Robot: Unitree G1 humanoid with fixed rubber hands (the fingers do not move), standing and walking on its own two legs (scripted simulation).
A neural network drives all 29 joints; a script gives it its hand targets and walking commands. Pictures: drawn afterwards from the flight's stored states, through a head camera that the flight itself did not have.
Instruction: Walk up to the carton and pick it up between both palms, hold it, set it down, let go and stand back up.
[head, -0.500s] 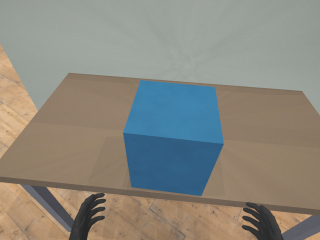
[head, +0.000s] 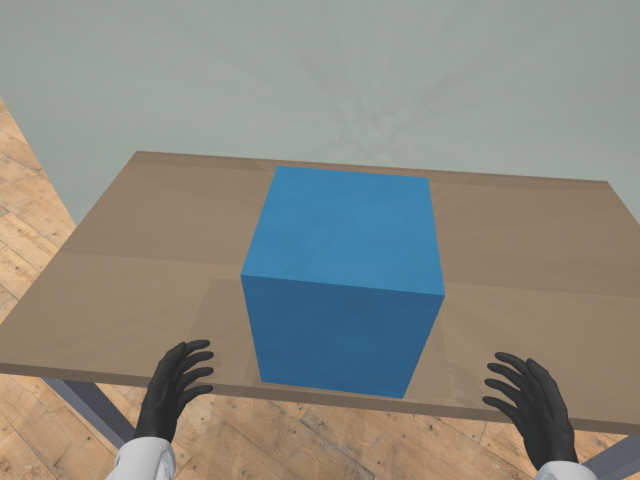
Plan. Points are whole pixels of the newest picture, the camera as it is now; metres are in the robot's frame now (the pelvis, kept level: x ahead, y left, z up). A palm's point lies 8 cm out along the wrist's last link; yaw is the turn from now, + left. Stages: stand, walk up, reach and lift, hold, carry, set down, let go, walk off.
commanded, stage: reach and lift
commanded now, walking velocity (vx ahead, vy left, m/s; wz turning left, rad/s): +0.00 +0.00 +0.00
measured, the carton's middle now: (341, 284) +0.37 +0.00 +0.04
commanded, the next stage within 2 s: none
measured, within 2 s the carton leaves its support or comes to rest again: neither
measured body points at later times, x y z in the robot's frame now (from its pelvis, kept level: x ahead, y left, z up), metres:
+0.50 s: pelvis -0.01 +0.01 +0.00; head +0.01 +0.00 +0.45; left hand +0.28 +0.18 +0.09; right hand +0.25 -0.22 +0.08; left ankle -0.05 +0.11 -0.75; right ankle +0.02 -0.09 -0.75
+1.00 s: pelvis -0.02 +0.01 +0.00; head +0.00 +0.00 +0.45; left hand +0.34 +0.18 +0.15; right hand +0.32 -0.23 +0.13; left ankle -0.05 +0.11 -0.75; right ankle +0.02 -0.09 -0.75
